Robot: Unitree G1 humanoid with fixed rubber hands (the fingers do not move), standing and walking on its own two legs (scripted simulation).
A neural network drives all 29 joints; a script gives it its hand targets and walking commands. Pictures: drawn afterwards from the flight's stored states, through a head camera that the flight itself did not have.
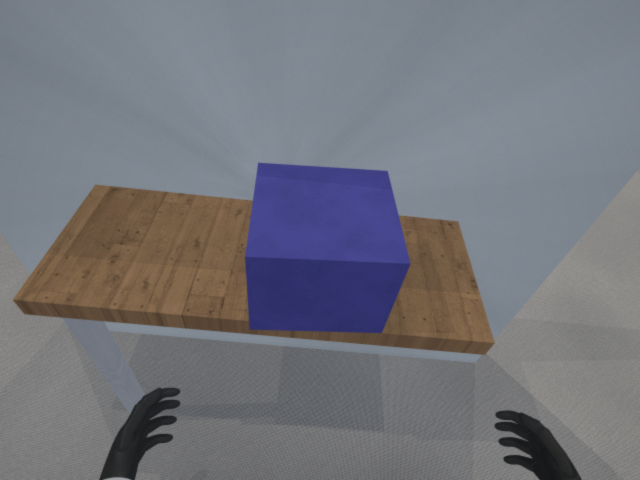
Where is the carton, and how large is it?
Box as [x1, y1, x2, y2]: [245, 163, 410, 332]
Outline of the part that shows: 258,163 245,253 250,329 381,332 410,263 387,171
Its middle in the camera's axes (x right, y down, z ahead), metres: +0.00 +0.02 +0.67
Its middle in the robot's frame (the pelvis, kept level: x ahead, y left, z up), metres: +0.49 +0.03 -0.02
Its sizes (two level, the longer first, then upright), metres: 0.227 0.213 0.188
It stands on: a table, 0.66 m high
